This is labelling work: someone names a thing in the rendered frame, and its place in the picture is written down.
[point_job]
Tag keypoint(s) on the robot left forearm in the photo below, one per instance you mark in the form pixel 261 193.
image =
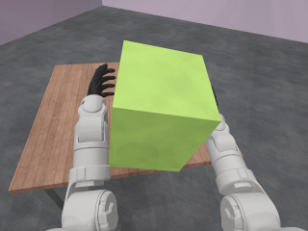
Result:
pixel 91 144

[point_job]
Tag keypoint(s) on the robot left upper arm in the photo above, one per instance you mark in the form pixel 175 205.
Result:
pixel 90 211

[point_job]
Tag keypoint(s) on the left robot hand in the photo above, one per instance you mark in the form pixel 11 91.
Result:
pixel 96 87

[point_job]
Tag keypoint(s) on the robot right upper arm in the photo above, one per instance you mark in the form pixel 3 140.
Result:
pixel 250 211

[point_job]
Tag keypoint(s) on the robot right forearm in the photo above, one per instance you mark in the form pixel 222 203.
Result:
pixel 232 174

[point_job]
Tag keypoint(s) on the carton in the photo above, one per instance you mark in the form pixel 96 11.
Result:
pixel 164 108

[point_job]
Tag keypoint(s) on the table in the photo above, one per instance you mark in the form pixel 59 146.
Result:
pixel 48 154

